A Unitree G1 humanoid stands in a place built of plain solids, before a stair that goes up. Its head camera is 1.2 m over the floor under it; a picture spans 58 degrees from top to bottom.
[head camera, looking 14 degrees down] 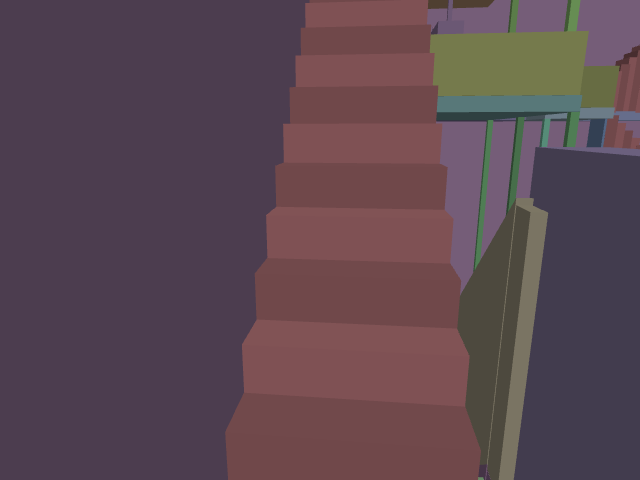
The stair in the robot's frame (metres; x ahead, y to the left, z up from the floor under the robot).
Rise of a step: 0.21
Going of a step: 0.23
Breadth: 0.85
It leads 6 degrees to the right of straight ahead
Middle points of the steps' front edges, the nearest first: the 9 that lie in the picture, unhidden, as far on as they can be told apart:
1.23 -0.10 0.21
1.46 -0.12 0.42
1.69 -0.15 0.62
1.92 -0.17 0.83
2.15 -0.19 1.04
2.37 -0.22 1.25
2.60 -0.24 1.45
2.83 -0.27 1.66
3.06 -0.29 1.87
